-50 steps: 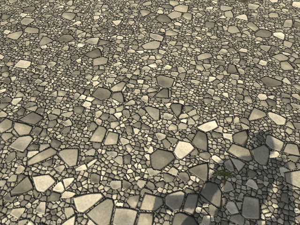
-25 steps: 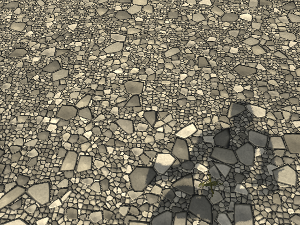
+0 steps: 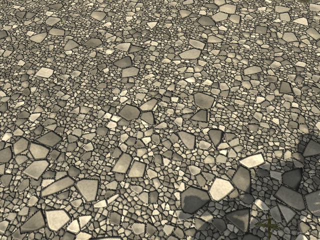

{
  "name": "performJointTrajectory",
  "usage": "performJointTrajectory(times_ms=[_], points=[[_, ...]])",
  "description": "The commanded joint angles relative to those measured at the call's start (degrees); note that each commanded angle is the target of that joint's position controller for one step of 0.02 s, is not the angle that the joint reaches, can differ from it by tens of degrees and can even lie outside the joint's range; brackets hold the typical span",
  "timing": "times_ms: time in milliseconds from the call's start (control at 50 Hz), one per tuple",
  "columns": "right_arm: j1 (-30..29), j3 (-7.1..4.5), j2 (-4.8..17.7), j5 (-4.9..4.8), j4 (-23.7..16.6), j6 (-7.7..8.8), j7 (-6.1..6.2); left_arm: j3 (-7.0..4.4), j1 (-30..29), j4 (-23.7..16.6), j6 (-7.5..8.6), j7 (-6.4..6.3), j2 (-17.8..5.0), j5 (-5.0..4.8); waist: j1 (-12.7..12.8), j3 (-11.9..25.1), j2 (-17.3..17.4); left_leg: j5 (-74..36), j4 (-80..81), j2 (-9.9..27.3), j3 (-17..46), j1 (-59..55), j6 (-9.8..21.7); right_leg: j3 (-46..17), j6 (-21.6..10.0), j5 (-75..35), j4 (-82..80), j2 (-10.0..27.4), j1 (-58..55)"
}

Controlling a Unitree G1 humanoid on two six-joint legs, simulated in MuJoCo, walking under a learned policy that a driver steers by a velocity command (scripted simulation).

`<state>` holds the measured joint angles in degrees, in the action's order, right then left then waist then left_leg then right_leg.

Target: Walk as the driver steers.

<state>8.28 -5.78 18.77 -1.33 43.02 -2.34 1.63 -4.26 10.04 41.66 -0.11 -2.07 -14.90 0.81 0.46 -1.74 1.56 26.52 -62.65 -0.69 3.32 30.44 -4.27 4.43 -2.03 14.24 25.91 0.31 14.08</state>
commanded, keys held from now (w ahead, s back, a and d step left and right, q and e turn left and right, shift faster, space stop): q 0.30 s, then no key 0.70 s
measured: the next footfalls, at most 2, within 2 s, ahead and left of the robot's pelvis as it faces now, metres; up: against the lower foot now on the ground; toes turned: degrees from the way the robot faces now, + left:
left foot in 0.20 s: +0.04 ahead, +0.16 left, +0.00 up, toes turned +10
right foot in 0.66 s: +0.07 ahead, -0.07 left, +0.00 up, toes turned +17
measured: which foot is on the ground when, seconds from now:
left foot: up 0.00-0.18, down 0.20-1.00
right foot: down 0.00-0.20, up 0.22-0.64, down 0.66-1.00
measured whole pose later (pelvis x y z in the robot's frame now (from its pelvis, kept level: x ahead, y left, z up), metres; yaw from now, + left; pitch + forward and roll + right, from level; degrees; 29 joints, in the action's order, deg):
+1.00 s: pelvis +0.02 +0.04 -0.01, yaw +16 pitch -1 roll +0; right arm 11.4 -2.6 14.0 0.7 43.0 -0.7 0.6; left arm -1.5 10.6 44.3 1.1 -1.0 -13.1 0.7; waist -0.2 -1.5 0.2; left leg 15.9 -31.9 -3.3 5.4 15.0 0.9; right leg -0.9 0.6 18.2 31.2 0.2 12.2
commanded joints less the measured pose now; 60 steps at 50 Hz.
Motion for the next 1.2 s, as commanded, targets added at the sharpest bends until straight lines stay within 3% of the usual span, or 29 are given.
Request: performJointTrajectory(times_ms=[20, 80, 140, 180, 200, 220, 240, 260, 280, 300, 320, 380, 460, 560, 620, 640, 660, 680, 700, 720, 780, 920, 1200], points=[[-1.34, 0.00, 2.04, -0.28, -5.27, 0.15, -0.67, -2.26, -1.58, -3.55, 0.31, -0.97, -8.96, -0.07, 0.35, 4.96, -8.74, -3.50, 4.80, 2.80, -1.10, 5.33, -1.53, -9.40, -11.56, -30.54, -6.88, 15.09, -11.23], [-3.13, 0.53, 1.81, -0.17, -7.53, 0.25, -1.83, -3.02, -1.39, -3.28, -0.25, -0.91, -11.14, -0.48, 1.24, 6.93, -10.59, -4.59, 14.88, 2.95, -4.09, -2.10, -0.59, -6.09, -11.10, -30.28, -6.31, 16.11, -10.46], [-2.05, -0.22, 3.66, -0.12, -8.43, -0.27, -2.80, -3.43, -1.35, -2.96, -0.35, -0.32, -12.28, -1.43, 0.73, 6.92, -11.68, -7.45, 23.17, 1.96, -6.78, -7.53, 1.63, -4.80, -9.58, -26.63, -4.30, 17.47, -9.60], [1.41, -0.89, 4.05, 0.14, -7.63, -0.63, -3.05, -3.31, -1.85, -2.42, -0.16, 0.01, -11.62, -2.56, -1.45, 6.72, -10.58, -15.61, 34.22, 0.09, -8.43, -15.43, 4.67, -1.82, -5.59, -20.22, 0.88, 16.11, -6.15], [4.02, -1.81, 6.21, 0.38, -7.08, -0.65, -2.43, -2.82, 1.51, -0.92, 0.12, 0.44, -9.61, -2.05, -1.77, 7.25, -5.80, -23.61, 38.96, 0.48, -5.21, -23.17, 6.92, 1.57, -1.54, -13.09, 7.37, 13.66, -0.69], [6.61, -3.47, 12.88, 0.66, -7.92, -0.42, -1.30, -1.71, 1.23, -2.29, 0.21, 0.83, -6.17, 0.67, -1.27, 7.77, 9.78, -44.64, 40.53, 14.11, 13.97, -33.48, 12.37, 6.47, 4.27, 10.34, 24.96, 7.16, 14.83], [5.75, -3.26, 15.13, 2.70, -9.73, 0.76, -1.62, -1.38, -2.91, -5.51, 0.39, 0.47, -6.00, 1.08, -2.65, 10.01, 14.84, -53.21, 40.78, 24.87, 28.15, -31.69, 25.14, -1.33, 6.58, 27.16, 38.47, 0.22, 25.03], [5.90, -2.64, 12.45, 3.03, -9.62, 1.98, -2.19, -2.12, -5.69, -5.70, 0.26, 0.20, -8.73, -0.14, -4.81, 11.22, 7.86, -47.64, 42.21, 22.59, 24.98, -30.18, 25.96, -7.00, 6.22, 24.80, 44.13, 1.27, 25.60], [3.50, -2.07, 10.84, 2.50, -9.31, 2.79, -2.10, -2.35, -5.80, -5.51, 0.06, -0.05, -9.16, -0.96, -2.85, 8.35, 6.76, -42.35, 42.26, 18.67, 19.73, -27.61, 22.31, -8.05, 5.32, 19.40, 44.19, 2.13, 25.92], [0.75, -1.75, 9.29, 1.49, -9.47, 2.84, -1.69, -2.63, -4.51, -4.20, -0.14, -0.63, -9.25, -0.54, -1.29, 7.27, 3.92, -36.52, 42.19, 15.43, 16.90, -25.87, 18.98, -8.63, 5.17, 14.62, 42.05, 2.85, 25.73], [-1.46, -1.03, 7.52, 0.70, -9.82, 2.58, -1.33, -2.92, -3.38, -3.61, -0.48, -0.99, -10.00, -0.17, -0.17, 6.83, 4.58, -35.77, 42.32, 14.20, 14.92, -23.94, 17.53, -8.57, 5.47, 11.63, 40.73, 3.05, 24.37], [-1.53, -0.11, 5.95, 1.50, -10.04, 2.43, -0.65, -2.59, -0.46, -2.40, -0.67, -0.59, -8.47, -0.62, 0.71, 8.89, 5.51, -36.13, 42.87, 12.15, 12.10, -21.33, 17.49, -7.44, 6.32, 6.35, 40.00, 1.63, 19.00], [-0.50, 0.24, 5.66, 1.72, -9.21, 2.38, -0.17, -1.53, -2.57, -2.90, -0.80, -0.44, -6.47, -0.71, -0.71, 7.64, 6.19, -27.93, 43.55, 11.49, 12.64, -21.38, 17.19, -7.77, 6.78, 4.88, 28.14, 2.32, 16.36], [-0.43, 0.68, 5.75, 2.13, -8.19, 2.14, -0.92, -1.17, -3.17, -3.02, -0.33, 0.25, -6.70, -1.07, -2.14, 4.90, 6.99, -19.41, 43.63, 11.46, 15.34, -17.35, 17.84, -6.82, 6.03, 7.93, 16.49, 1.97, 8.46], [-1.67, 1.69, 4.02, 1.56, -7.42, 1.99, -1.15, -0.77, -0.72, -1.97, 0.43, 0.86, -5.51, -1.12, -0.03, 4.63, 5.69, -21.10, 41.12, 10.12, 15.83, -16.45, 16.22, -5.73, 4.74, 1.90, 3.47, 1.10, 1.34], [-0.93, 2.16, 2.98, 1.37, -6.82, 2.09, -1.15, -0.46, 0.54, -1.47, 0.81, 1.17, -5.12, -0.59, 0.98, 4.92, 4.38, -21.23, 40.30, 8.83, 15.07, -15.08, 14.20, -6.14, 3.88, -5.83, -3.71, 1.40, -3.62], [1.11, 2.66, 1.64, 2.02, -6.29, 2.58, -1.19, -0.54, 1.44, -1.54, 1.11, 1.14, -6.92, 0.27, 0.30, 6.56, 1.50, -19.04, 38.51, 6.86, 13.46, -12.79, 11.18, -10.02, 2.57, -13.93, -4.24, 5.36, -9.25], [3.92, 2.46, 1.75, 2.91, -6.05, 3.22, -1.57, -1.29, 1.04, -1.88, 1.11, 1.00, -11.06, 0.51, -2.91, 7.06, -6.02, -14.03, 34.95, 2.05, 8.34, -10.82, 8.65, -13.35, 0.00, -22.29, -1.28, 10.00, -10.59], [3.84, 2.52, 0.91, 2.85, -5.95, 3.41, -1.60, -0.88, -1.09, -1.00, 1.06, 1.34, -8.96, 0.14, -4.02, 7.21, -11.79, -10.87, 35.45, -0.28, 3.85, -15.04, 6.43, -14.53, -2.89, -13.00, -2.23, 10.12, -4.02], [1.45, 2.29, 2.41, 3.03, -5.63, 3.26, -1.53, -0.05, -3.13, -1.98, 1.30, 1.70, -5.89, 0.07, -2.61, 5.52, -9.91, -12.35, 35.30, 0.04, 3.95, -16.81, 5.57, -13.35, -2.21, -6.45, -3.23, 8.03, -1.53], [-0.56, 1.93, 2.44, 2.34, -5.99, 2.08, -1.15, 0.10, -1.99, -1.67, 2.26, 1.60, -6.46, 0.16, -0.89, 3.28, -6.55, -17.73, 34.90, 0.70, 5.32, -16.16, 7.03, -10.30, 0.72, -3.76, -1.94, 5.16, -0.46], [1.04, 1.94, 0.72, 2.06, -4.45, 2.41, -1.07, 0.87, 0.01, -1.08, 1.95, 0.80, -5.51, -0.14, -0.13, 3.07, -1.70, -20.09, 35.36, 1.22, 6.07, -15.95, 6.91, -8.94, 0.85, -4.98, 0.26, 3.71, -1.82], [2.45, 1.67, 0.59, 1.86, -1.57, 2.29, 0.03, 1.55, 0.83, 1.97, 2.01, 1.02, -4.40, -0.35, -0.34, 2.43, -1.27, -22.76, 35.26, 1.64, 6.11, -18.64, 6.25, -8.12, 1.04, -5.10, -0.24, 2.42, -1.22]])
Over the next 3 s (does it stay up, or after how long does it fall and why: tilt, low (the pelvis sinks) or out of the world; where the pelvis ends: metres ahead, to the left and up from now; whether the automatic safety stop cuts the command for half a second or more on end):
stays up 0.58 0.22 -0.02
